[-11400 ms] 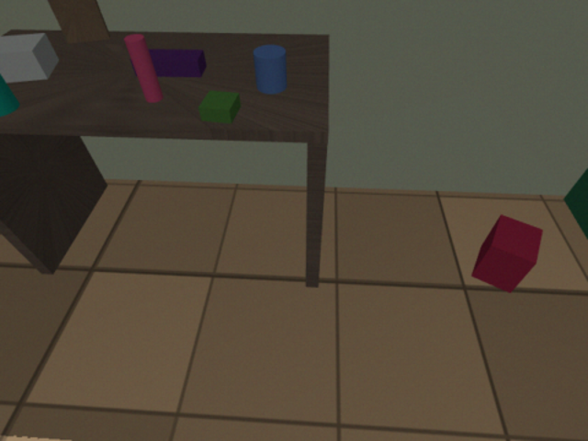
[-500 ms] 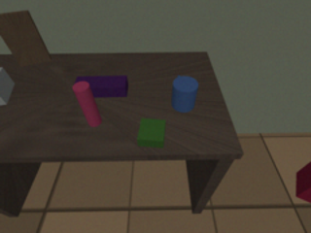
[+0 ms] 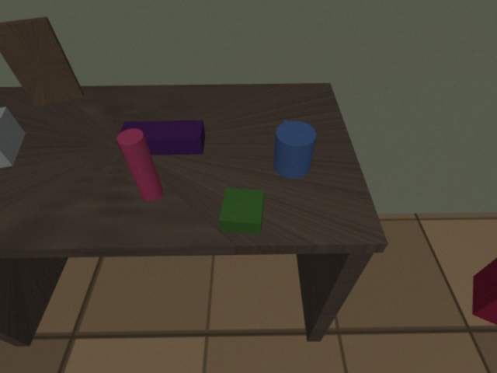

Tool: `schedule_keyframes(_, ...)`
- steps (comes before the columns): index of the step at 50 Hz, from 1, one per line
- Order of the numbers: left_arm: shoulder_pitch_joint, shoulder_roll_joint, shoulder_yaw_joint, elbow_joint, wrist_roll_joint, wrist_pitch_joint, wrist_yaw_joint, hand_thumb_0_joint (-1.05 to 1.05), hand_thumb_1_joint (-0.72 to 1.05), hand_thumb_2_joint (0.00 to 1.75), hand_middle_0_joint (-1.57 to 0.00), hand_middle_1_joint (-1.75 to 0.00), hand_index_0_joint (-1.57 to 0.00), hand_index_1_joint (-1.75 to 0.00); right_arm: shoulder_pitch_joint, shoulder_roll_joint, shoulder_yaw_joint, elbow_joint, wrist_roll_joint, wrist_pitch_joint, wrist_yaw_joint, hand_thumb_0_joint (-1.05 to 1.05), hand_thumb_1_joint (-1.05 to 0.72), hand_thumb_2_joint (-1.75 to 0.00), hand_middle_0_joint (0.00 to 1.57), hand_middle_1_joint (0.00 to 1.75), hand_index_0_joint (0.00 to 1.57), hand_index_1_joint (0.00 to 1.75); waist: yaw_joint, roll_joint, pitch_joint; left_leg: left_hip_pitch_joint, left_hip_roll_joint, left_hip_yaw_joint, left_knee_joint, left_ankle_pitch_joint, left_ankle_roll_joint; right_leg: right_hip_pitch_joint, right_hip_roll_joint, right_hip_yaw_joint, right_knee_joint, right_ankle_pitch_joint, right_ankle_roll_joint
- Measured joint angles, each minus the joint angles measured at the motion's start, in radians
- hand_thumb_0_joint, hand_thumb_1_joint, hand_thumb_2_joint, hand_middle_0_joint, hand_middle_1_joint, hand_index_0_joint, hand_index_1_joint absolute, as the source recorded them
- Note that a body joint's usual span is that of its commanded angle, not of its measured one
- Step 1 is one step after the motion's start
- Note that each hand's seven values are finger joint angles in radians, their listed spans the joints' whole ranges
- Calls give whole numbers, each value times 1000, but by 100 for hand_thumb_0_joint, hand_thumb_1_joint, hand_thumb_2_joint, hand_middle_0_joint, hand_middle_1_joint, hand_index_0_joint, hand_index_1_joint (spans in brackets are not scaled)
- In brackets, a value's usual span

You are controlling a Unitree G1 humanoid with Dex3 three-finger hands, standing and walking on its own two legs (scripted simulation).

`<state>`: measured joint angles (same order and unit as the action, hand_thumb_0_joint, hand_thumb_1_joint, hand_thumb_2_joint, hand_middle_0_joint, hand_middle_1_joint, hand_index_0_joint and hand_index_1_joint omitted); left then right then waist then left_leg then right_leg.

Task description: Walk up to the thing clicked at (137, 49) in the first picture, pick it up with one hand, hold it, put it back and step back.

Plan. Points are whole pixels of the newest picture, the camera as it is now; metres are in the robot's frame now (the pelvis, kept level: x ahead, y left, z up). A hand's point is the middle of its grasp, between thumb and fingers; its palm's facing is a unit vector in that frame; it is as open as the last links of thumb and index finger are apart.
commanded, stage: stand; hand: left
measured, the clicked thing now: (142, 167) +0.47 +0.24 +0.05
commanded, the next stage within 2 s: rise first in 0.10 s
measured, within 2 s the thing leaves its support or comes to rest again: neither
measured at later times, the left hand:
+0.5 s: hand (113, 364) +0.16 +0.25 -0.11, palm faces +0.23 -0.92 -0.32, open 12.3 cm
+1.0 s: hand (70, 335) +0.18 +0.27 +0.02, palm faces +0.34 -0.86 -0.37, open 17.4 cm
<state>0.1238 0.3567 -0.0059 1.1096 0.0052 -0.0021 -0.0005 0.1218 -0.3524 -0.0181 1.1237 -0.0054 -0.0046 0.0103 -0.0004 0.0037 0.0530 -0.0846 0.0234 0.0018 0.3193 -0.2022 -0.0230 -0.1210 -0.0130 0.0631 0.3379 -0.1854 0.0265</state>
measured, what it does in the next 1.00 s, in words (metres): stands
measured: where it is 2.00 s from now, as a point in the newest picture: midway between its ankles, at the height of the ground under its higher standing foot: outside the picture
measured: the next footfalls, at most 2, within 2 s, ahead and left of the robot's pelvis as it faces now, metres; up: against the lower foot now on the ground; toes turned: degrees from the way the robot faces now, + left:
none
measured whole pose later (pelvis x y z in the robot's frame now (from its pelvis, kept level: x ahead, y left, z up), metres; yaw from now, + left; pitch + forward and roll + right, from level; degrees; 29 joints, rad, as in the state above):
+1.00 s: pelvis +0.00 +0.00 -0.01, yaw +2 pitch -2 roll +0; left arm 0.42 0.30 0.22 0.07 -0.05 -0.11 0.05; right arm 0.29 -0.23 -0.12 0.56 0.03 -0.09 -0.05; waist 0.04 0.04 0.01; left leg -0.15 0.01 -0.03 0.45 -0.27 -0.02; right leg -0.16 -0.02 0.03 0.44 -0.25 0.03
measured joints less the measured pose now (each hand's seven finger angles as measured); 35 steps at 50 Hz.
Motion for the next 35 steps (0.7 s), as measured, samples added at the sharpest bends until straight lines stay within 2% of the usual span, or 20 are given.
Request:
schedule_keyframes(11, 2, -2, -2, -2, 1, -1, 1, 0, 90, 89, -20, -30, -20, -30, 0, -2, 0, -1, 0, 0, 0, 0, -91, -89, 20, 29, 20, 30, 0, 2, 1, -2, 2, -1, 4, 0, -1, 0, 2, -1, 0, 2, -1)
schedule_keyframes(13, 7, -10, 1, -66, -39, -5, 14, 0, 88, 87, -18, -28, -19, -28, 12, 3, 4, -67, 47, -17, -16, 1, -89, -87, 18, 27, 18, 27, -7, 3, 3, -46, 1, -10, 49, -15, -1, -35, 2, -9, 35, -11, -1)
schedule_keyframes(15, -11, -25, 13, -131, -70, -43, 32, 1, 84, 82, -16, -24, -16, -24, 1, 19, -3, -133, 76, -59, -34, 1, -84, -82, 16, 23, 16, 23, -6, 2, 21, -81, 0, -14, 88, -26, -1, -67, 1, -13, 69, -22, -1)
schedule_keyframes(17, -49, -43, 47, -165, -78, -65, 45, 1, 76, 75, -14, -20, -13, -20, -39, 35, -34, -153, 80, -87, -48, 1, -76, -75, 13, 19, 13, 19, -1, 2, 21, -129, 0, -16, 129, -37, -1, -113, 3, -13, 105, -29, -1)
schedule_keyframes(20, -94, -64, 99, -208, -62, -76, 56, 0, 61, 60, -11, -15, -11, -15, -98, 53, -81, -165, 63, -101, -59, 1, -61, -60, 10, 14, 10, 14, 5, 5, 6, -188, 1, -20, 174, -49, -1, -167, 5, -15, 142, -38, -1)
schedule_keyframes(23, -63, -77, 135, -301, -49, -81, 58, 0, 44, 45, -10, -12, -10, -12, -82, 69, -112, -216, 53, -100, -59, 1, -43, -45, 8, 10, 8, 10, 12, 11, -24, -196, -1, -25, 169, -48, 0, -171, 3, -21, 133, -37, 1)
schedule_keyframes(28, 63, -67, 153, -470, -51, -61, 60, 0, 15, 25, -8, -9, -9, -7, 21, 86, -107, -325, 53, -73, -62, 0, -13, -26, 6, 7, 7, 7, 24, 19, -68, -167, -6, -29, 147, -51, 2, -140, -3, -26, 115, -45, 3)
schedule_keyframes(35, 167, -60, 163, -697, -51, -59, 82, 0, -24, 10, -6, -6, -7, -5, 97, 114, -73, -458, 44, -77, -79, 0, 22, -11, 6, 5, 6, 5, 34, 27, -53, -125, -12, -35, 141, -58, 5, -97, -10, -33, 111, -56, 4)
